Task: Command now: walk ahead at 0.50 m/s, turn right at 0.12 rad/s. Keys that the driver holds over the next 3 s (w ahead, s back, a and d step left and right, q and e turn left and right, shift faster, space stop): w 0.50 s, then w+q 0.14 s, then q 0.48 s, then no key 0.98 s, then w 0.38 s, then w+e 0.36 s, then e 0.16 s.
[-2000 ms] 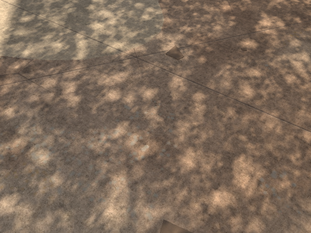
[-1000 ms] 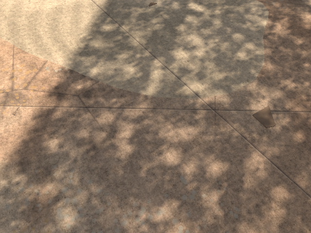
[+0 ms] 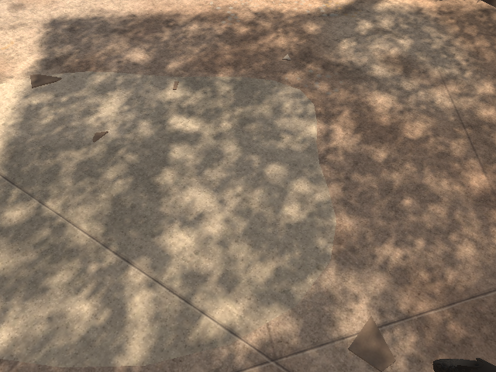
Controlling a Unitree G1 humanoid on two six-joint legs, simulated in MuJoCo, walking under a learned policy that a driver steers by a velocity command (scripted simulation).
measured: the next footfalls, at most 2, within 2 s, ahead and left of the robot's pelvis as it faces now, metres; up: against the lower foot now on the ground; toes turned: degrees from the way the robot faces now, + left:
right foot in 0.48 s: +0.43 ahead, -0.13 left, +0.00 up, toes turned -1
left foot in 0.96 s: +0.62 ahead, +0.11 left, +0.00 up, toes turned +17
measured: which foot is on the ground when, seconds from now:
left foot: down 0.00-0.50, up 0.52-0.94, down 0.96-1.00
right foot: up 0.00-0.46, down 0.48-0.98, up 1.00-1.00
